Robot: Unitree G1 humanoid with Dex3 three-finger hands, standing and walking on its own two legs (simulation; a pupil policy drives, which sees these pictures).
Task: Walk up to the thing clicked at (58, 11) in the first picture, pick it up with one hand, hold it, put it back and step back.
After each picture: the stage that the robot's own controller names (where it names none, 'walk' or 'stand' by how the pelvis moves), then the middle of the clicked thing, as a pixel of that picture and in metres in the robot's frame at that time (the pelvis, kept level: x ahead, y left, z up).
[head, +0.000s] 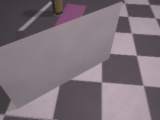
stand; out of the picture +1.00 +0.19 +0.03
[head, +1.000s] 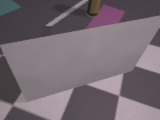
walk; out of the picture +0.89 -0.03 +0.05
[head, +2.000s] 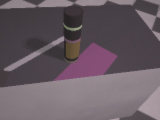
rise first; (72, 37) +0.54 +0.06 +0.06
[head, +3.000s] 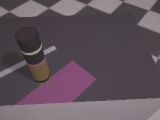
stand; (36, 59) +0.42 +0.20 +0.05
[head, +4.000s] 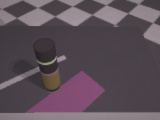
stand; (49, 69) +0.41 +0.15 +0.02
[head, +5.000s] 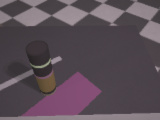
stand; (43, 71) +0.39 +0.17 +0.02
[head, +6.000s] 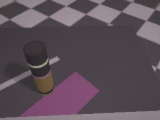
stand; (41, 71) +0.40 +0.18 +0.02
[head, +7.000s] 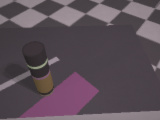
stand; (40, 72) +0.39 +0.18 +0.02
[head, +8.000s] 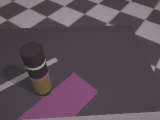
rise first; (38, 73) +0.38 +0.19 +0.03
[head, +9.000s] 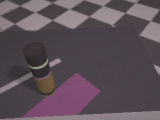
go down; (42, 72) +0.39 +0.19 +0.03
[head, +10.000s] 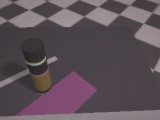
go down; (39, 70) +0.40 +0.18 +0.04
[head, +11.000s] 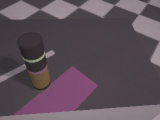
go down; (37, 66) +0.40 +0.17 +0.05
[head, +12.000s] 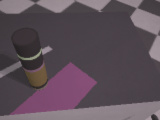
close in; (33, 63) +0.39 +0.17 +0.06
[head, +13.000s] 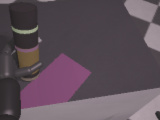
close; (27, 46) +0.43 +0.17 +0.09
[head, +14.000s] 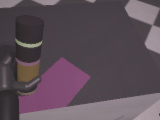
lift; (28, 59) +0.39 +0.17 +0.09
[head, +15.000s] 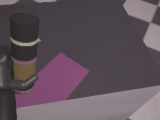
lift; (24, 57) +0.39 +0.18 +0.10
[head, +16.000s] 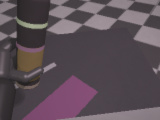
lift; (30, 46) +0.33 +0.15 +0.25
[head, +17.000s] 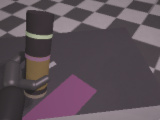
hold; (37, 56) +0.34 +0.15 +0.19
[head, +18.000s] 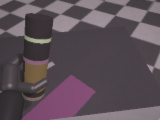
hold; (36, 59) +0.34 +0.15 +0.18
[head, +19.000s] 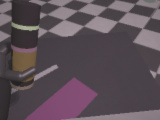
crouch; (24, 48) +0.36 +0.18 +0.22
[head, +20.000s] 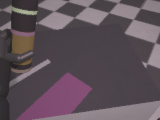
lower; (23, 33) +0.43 +0.19 +0.20
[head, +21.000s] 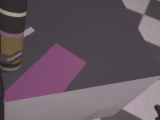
lower; (11, 32) +0.47 +0.20 +0.10
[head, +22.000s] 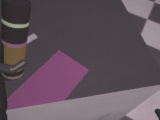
lower; (14, 42) +0.44 +0.20 +0.10
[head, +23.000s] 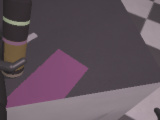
lower; (15, 40) +0.45 +0.20 +0.10
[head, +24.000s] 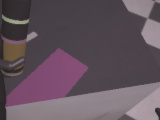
lower; (14, 38) +0.45 +0.20 +0.10
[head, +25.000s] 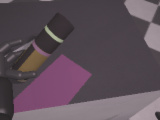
open; (40, 49) +0.44 +0.13 +0.07
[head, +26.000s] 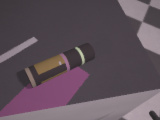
sink last; (61, 63) +0.43 +0.05 -0.01
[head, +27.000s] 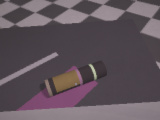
stand; (76, 77) +0.42 +0.06 -0.02
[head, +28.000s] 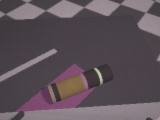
stand; (80, 82) +0.38 +0.03 -0.03
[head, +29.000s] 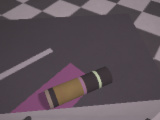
stand; (79, 86) +0.36 +0.03 -0.02
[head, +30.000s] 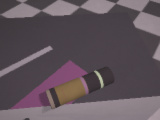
stand; (80, 86) +0.35 +0.02 -0.01
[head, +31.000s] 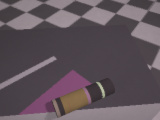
walk; (83, 96) +0.35 +0.01 -0.06
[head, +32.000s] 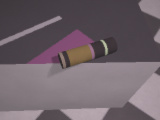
walk; (87, 52) +0.50 -0.01 -0.05
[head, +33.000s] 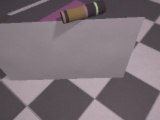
walk; (83, 12) +0.81 +0.04 -0.04
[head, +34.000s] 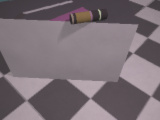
stand; (88, 16) +0.94 -0.03 -0.06
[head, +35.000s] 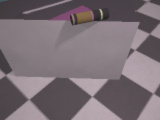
stand; (89, 16) +0.92 -0.03 -0.07
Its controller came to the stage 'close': yes
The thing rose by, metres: 0.19
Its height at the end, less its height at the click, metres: -0.26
